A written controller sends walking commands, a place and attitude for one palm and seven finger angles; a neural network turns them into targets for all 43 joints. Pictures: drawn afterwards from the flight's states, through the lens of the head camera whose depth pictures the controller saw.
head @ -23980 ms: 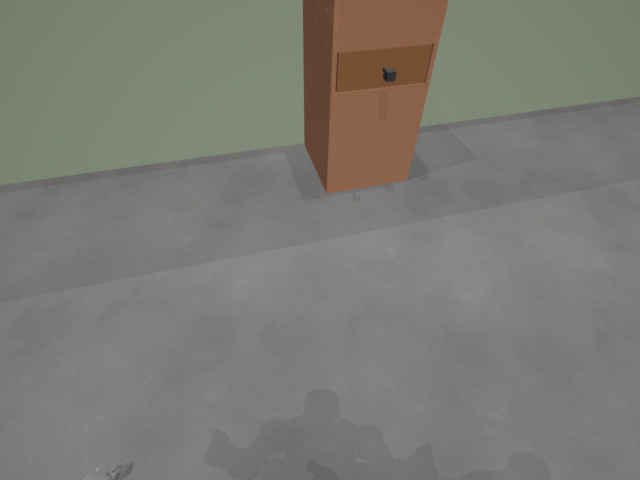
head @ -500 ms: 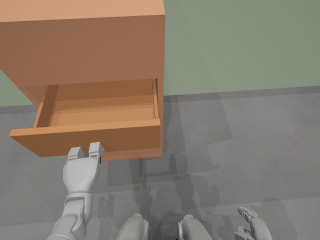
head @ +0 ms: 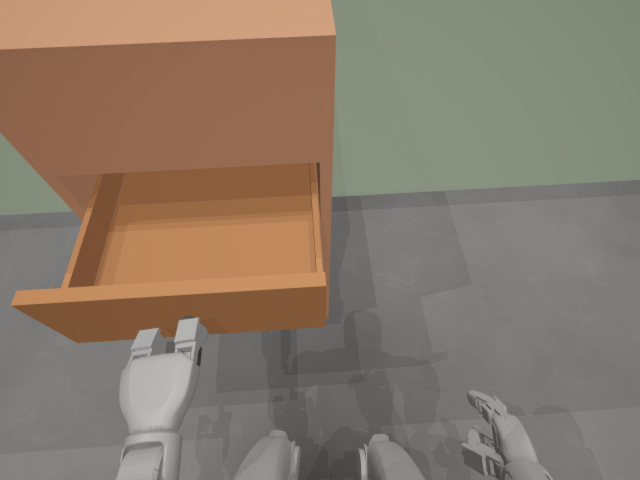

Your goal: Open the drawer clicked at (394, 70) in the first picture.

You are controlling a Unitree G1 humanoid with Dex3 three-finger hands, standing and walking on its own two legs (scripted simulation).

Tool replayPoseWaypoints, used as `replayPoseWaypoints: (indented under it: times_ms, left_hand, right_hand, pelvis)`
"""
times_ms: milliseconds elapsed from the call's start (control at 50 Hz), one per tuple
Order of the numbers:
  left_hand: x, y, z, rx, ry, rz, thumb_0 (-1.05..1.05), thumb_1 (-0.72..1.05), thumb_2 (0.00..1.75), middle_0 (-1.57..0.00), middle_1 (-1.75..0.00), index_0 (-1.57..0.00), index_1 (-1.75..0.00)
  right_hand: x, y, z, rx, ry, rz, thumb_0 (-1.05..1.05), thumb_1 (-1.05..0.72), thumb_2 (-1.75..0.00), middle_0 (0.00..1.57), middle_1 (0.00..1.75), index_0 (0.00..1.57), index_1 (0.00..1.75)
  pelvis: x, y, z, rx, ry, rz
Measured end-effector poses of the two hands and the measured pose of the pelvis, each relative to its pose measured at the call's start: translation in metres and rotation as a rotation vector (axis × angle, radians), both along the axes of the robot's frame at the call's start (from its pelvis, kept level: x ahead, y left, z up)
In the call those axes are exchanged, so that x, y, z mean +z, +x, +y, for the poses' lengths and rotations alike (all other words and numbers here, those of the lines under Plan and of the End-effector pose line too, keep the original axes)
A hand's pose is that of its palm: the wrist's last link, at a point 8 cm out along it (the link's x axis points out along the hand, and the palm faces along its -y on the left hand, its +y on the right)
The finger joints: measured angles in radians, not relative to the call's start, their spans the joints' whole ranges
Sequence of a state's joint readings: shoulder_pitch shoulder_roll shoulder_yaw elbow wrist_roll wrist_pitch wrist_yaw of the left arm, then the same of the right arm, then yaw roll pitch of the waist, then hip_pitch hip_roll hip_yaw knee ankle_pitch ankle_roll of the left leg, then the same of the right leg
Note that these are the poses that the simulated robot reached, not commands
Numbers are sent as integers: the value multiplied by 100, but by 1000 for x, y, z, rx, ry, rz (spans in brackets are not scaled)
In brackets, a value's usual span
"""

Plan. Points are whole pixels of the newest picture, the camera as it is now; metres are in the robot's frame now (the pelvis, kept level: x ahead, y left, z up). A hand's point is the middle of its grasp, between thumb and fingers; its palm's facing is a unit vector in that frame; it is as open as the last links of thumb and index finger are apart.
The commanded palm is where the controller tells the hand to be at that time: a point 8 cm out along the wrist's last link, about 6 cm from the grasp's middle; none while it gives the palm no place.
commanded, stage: pull the drawer open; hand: left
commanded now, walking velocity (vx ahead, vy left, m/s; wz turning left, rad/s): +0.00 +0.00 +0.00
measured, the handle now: (185, 344) +0.29 +0.21 -0.06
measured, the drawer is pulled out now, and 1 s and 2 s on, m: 0.21 0.28 0.30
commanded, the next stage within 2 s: open the thumb to release the handle in 1.40 s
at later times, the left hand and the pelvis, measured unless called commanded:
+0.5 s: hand (175, 423) +0.20 +0.20 -0.08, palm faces -0.07 -0.10 -0.99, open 7.3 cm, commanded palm +0.16 +0.21 -0.03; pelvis -0.01 -0.01 -0.01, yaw +0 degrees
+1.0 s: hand (170, 460) +0.16 +0.20 -0.08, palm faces -0.09 -0.10 -0.99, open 7.3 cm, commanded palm +0.11 +0.21 -0.03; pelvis -0.02 -0.02 -0.02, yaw +1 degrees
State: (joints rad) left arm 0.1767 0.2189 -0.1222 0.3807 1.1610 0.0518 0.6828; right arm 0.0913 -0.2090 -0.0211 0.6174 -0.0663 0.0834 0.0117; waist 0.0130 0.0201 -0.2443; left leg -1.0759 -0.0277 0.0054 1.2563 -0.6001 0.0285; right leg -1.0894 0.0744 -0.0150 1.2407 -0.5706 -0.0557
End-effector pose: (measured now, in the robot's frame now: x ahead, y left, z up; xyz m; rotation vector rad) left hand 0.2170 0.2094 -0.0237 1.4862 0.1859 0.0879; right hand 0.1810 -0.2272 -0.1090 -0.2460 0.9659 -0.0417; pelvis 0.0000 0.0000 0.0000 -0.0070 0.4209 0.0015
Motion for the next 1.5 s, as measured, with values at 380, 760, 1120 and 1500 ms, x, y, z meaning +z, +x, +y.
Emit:
replayPoseWaypoints:
  times_ms: [380, 760, 1120, 1500]
  left_hand:
    - [1, -29, -4, 6, -6, 8, 5, 60, 68, -42, -135, -22, -132]
    - [2, -60, -8, 8, -23, 26, 5, 60, 67, -42, -135, -22, -132]
    - [3, -84, -11, 11, -30, 45, 6, 60, 67, -42, -135, -22, -131]
    - [3, -92, -11, 6, -35, 51, 5, 60, 69, -42, -135, -21, -132]
  right_hand:
    - [-4, 11, 1, 38, 11, -48, 1, -91, -89, 20, 30, 20, 30]
    - [-9, 14, -5, 63, 12, -81, 1, -91, -89, 20, 30, 20, 30]
    - [-16, 19, -1, 94, 34, -111, 1, -91, -89, 20, 30, 20, 30]
    - [-24, 24, -1, 111, 40, -123, 1, -91, -89, 20, 30, 20, 30]
  pelvis:
    - [-7, -5, -7, 3, 9, -8]
    - [-14, -10, -16, 0, 24, -7]
    - [-21, -16, -23, 3, 36, -2]
    - [-28, -16, -24, 4, 39, 10]
